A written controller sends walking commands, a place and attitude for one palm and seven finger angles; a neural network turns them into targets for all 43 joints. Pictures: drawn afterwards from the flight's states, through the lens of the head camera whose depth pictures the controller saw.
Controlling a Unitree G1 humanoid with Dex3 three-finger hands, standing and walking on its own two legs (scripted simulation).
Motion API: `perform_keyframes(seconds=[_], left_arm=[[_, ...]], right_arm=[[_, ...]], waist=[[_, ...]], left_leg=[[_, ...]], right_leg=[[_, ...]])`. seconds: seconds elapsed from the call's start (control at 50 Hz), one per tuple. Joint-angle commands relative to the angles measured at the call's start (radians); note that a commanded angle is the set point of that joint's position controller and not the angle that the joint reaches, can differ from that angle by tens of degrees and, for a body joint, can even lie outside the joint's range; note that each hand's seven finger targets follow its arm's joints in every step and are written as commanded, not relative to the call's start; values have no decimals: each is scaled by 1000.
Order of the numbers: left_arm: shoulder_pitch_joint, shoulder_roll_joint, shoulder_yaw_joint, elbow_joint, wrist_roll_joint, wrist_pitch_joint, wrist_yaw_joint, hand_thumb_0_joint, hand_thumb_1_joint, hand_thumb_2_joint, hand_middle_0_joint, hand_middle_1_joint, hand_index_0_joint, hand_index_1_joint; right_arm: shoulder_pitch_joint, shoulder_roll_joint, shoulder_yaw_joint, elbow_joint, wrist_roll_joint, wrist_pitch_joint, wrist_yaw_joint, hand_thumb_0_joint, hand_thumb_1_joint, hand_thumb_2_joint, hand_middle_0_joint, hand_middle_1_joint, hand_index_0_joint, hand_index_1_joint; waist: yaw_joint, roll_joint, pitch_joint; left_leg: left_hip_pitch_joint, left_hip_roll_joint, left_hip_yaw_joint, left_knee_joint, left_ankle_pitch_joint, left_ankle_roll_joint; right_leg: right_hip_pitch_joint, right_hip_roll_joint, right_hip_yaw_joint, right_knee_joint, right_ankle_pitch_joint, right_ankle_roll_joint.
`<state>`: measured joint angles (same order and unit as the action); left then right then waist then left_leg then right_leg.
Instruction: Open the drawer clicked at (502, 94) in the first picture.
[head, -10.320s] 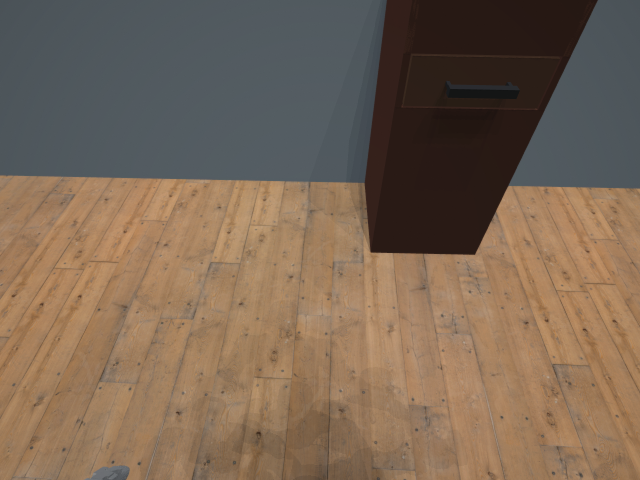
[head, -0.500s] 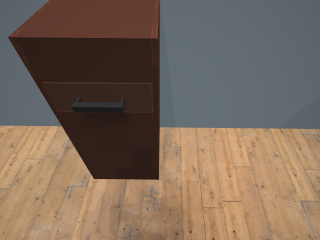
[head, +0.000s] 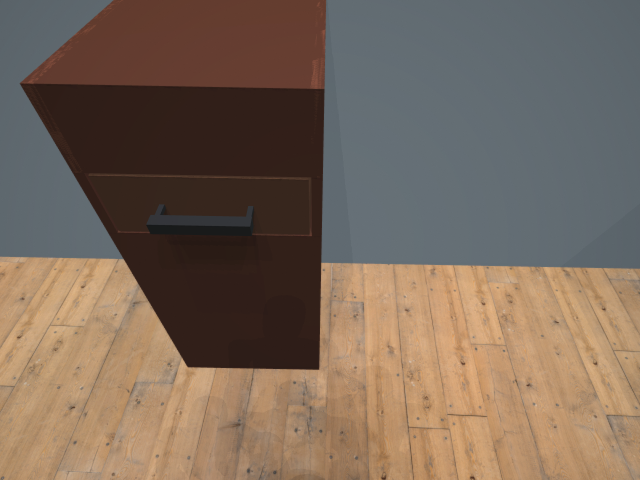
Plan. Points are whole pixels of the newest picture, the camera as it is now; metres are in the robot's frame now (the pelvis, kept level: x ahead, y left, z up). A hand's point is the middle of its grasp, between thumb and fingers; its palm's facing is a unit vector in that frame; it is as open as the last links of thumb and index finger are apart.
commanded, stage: come to a stop and stand still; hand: left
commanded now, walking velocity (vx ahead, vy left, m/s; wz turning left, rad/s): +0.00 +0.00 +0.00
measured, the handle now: (203, 217) +0.55 +0.25 -0.03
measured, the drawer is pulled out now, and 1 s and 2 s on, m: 0.00 0.00 0.00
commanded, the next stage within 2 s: look again from close up in 0.04 s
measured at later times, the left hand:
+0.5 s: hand out of the picture +0.03 +0.21 -0.18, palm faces +0.00 -0.97 -0.23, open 7.4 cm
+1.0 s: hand (130, 437) +0.18 +0.25 -0.05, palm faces -0.07 -0.24 -0.97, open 7.9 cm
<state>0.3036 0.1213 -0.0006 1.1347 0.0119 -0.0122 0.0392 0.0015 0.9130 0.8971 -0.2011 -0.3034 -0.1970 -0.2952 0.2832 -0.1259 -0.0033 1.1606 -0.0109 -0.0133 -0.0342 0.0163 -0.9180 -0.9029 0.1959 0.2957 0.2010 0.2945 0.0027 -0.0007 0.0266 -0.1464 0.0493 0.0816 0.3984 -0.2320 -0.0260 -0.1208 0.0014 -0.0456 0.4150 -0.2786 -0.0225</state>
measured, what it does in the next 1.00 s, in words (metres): stands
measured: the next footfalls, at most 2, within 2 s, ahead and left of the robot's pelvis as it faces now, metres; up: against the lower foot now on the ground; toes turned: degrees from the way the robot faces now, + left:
none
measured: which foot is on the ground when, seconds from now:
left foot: down 0.00-1.00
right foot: down 0.00-1.00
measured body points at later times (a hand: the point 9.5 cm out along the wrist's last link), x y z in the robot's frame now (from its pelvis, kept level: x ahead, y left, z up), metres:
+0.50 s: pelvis +0.00 +0.03 -0.01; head +0.01 +0.03 +0.44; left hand +0.03 +0.26 -0.16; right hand +0.03 -0.20 -0.17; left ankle -0.01 +0.13 -0.74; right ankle -0.03 -0.10 -0.74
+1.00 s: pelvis -0.03 +0.01 -0.03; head +0.00 -0.02 +0.42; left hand +0.18 +0.26 +0.00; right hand +0.16 -0.23 -0.13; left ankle -0.01 +0.13 -0.74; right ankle -0.03 -0.09 -0.74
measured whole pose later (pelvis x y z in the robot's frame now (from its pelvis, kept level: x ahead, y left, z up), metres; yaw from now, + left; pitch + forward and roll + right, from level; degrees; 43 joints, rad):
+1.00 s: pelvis -0.03 +0.01 -0.03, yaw -2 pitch +9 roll +2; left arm 0.35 0.32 -0.01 0.12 0.90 0.01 0.36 0.00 0.77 0.84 -0.21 -0.40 -0.20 -0.39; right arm 0.14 -0.24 -0.05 0.66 -0.05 -0.09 0.00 0.02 -0.91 -0.90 0.20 0.30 0.20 0.29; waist 0.04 0.02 -0.12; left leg -0.52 0.03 0.11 0.71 -0.33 0.00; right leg -0.55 -0.01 0.02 0.78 -0.39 -0.02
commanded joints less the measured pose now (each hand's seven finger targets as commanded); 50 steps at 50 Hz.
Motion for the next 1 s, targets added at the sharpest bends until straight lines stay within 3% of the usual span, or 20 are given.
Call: perform_keyframes(seconds=[0.0, 0.1, 0.12, 0.14, 0.18, 0.2, 0.26, 0.32, 0.68, 0.7, 0.72, 0.74, 0.76, 0.78, 0.8, 0.82, 0.88, 0.9, 0.94, 0.98], left_arm=[[70, 100, 15, -21, -4, -14, 8, 0, 900, 900, -200, -300, -200, -300], [61, 113, 17, -23, -4, -15, 7, 0, 900, 900, -200, -300, -200, -300], [129, 138, 15, 0, 13, -38, 42, 0, 900, 900, -200, -300, -200, -300], [71, 177, 21, -57, 6, -45, 33, 0, 900, 900, -200, -300, -200, -300], [9, 169, 19, -91, 3, -50, 18, 0, 900, 900, -200, -300, -200, -300], [6, 156, 17, -96, 0, -49, 15, 0, 900, 900, -200, -300, -200, -300], [24, 135, 8, -95, 0, -34, 9, 0, 900, 900, -200, -300, -200, -300], [28, 137, 6, -96, -1, -21, 6, 0, 900, 900, -200, -300, -200, -300], [5, 175, 13, -96, 0, -5, 0, 0, 900, 900, -200, -300, -200, -300], [67, 170, 9, -69, 10, -16, 38, 0, 900, 900, -200, -300, -200, -300], [-728, 585, 98, -1555, 228, -167, 67, 0, 877, 890, -202, -315, -202, -315], [-194, 466, 97, -1274, 254, -86, 142, 0, 853, 880, -203, -330, -203, -330], [53, 241, -36, -1170, 249, 65, 188, 0, 830, 870, -205, -345, -205, -345], [54, 136, -105, -1127, 317, 83, 191, 0, 807, 860, -207, -360, -207, -360], [-37, 261, -34, -1178, 411, 71, 220, 0, 783, 850, -208, -375, -208, -375], [43, 315, 12, -1137, 532, 71, 244, 0, 760, 840, -210, -390, -210, -390], [287, 266, 12, -985, 820, 66, 309, 0, 690, 810, -215, -435, -215, -435], [327, 214, -30, -962, 891, 52, 324, 0, 667, 800, -217, -450, -217, -450], [344, 221, -39, -1011, 992, 0, 346, 0, 620, 780, -220, -480, -220, -480], [259, 308, 18, -1139, 1053, -50, 376, 0, 573, 760, -223, -510, -223, -510]], right_arm=[[68, -87, -14, -14, 3, -8, -5, 0, -900, -900, 200, 300, 200, 300], [59, -98, -14, -17, 5, -11, -6, 0, -900, -900, 200, 300, 200, 300], [-51, -131, -16, -101, 8, -21, 8, 0, -900, -900, 200, 300, 200, 300], [18, -73, -13, -128, 3, -4, 14, 0, -900, -900, 200, 300, 200, 300], [62, -85, -11, -130, -7, -1, 22, 0, -900, -900, 200, 300, 200, 300], [61, -99, -11, -130, -8, -8, 22, 0, -900, -900, 200, 300, 200, 300], [43, -124, -6, -138, -8, -19, 13, 0, -900, -900, 200, 300, 200, 300], [33, -139, -4, -144, -6, -17, 9, 0, -900, -900, 200, 300, 200, 300], [-1, -168, -4, -100, -4, -22, 5, 0, -900, -900, 200, 300, 200, 300], [-62, -196, -15, -164, 9, -17, 12, 0, -900, -900, 200, 300, 200, 300], [-29, -327, -30, -465, 47, -158, -23, 0, -900, -900, 200, 300, 200, 300], [-77, -237, -23, -444, 23, -269, -59, 0, -900, -900, 200, 300, 200, 300], [-102, -199, -36, -424, 46, -298, -60, 0, -900, -900, 200, 300, 200, 300], [-99, -184, -30, -418, 45, -305, -62, 0, -900, -900, 200, 300, 200, 300], [-138, -226, -46, -471, 18, -290, -51, 0, -900, -900, 200, 300, 200, 300], [-143, -246, -56, -505, -4, -262, -45, 0, -900, -900, 200, 300, 200, 300], [-178, -235, -78, -590, -39, -158, -4, 0, -900, -900, 200, 300, 200, 300], [-203, -229, -83, -619, -45, -123, 12, 0, -900, -900, 200, 300, 200, 300], [-246, -226, -86, -671, -44, -82, 44, 0, -900, -900, 200, 300, 200, 300], [-276, -223, -83, -713, -51, -53, 58, 0, -900, -900, 200, 300, 200, 300]], waist=[[-5, -3, 45], [-4, -1, 39], [32, -38, 88], [-35, -14, 25], [-44, -11, -35], [-40, 12, -28], [-14, 40, -18], [-7, -11, 9], [4, 0, 5], [21, -42, 55], [-53, 274, -472], [37, 395, -423], [-3, 325, -282], [-20, 208, -154], [-16, 115, -81], [5, 40, -134], [75, -196, -179], [90, -243, -126], [122, -203, -143], [135, -148, -221]], left_leg=[[28, 72, -75, -53, 194, 32], [36, 75, -75, -57, 214, 33], [-96, 69, -24, 197, 199, 10], [-103, 29, -53, 159, -77, 24], [-45, 22, -60, 117, -14, 28], [-50, 33, -68, 97, 55, 33], [-53, 62, -94, 71, 210, 55], [-66, 65, -99, 53, 194, 63], [-21, 69, -92, -2, 219, 68], [-84, 90, -70, 189, 344, 37], [197, -32, -97, 64, 583, 62], [316, 33, -117, 36, 763, 39], [170, 29, -116, -8, 647, 1], [67, 23, -97, 15, 548, 22], [-43, 7, -110, 86, 402, 29], [-119, -21, -93, 135, 268, 38], [-299, -56, -64, 220, 200, 32], [-378, -59, -61, 236, 127, 28], [-426, -68, -46, 277, 44, 29], [-455, -87, -43, 323, 24, 39]], right_leg=[[-75, -112, 85, -85, 245, -4], [-58, -114, 81, -85, 263, -2], [-90, -178, 153, -68, 675, 32], [-70, -213, 174, -66, 491, -24], [-103, -159, 141, -39, 207, -54], [-106, -129, 120, -13, 181, -46], [-80, -91, 78, 48, 203, -25], [-87, -88, 73, 48, 166, -17], [-76, -98, 74, 26, 181, 1], [-116, -149, 129, -4, 452, 12], [-63, -22, 100, 146, 505, -37], [-230, -4, -6, 248, 128, -34], [-312, 7, -50, 296, -78, -5], [-338, 8, -33, 251, -51, -1], [-349, 2, -13, 179, -2, -11], [-335, 8, 3, 141, 56, -23], [-337, 34, 53, 219, 100, -36], [-390, 37, 65, 236, 47, -39], [-429, 25, 99, 254, 7, -46], [-413, 10, 150, 286, 35, -46]])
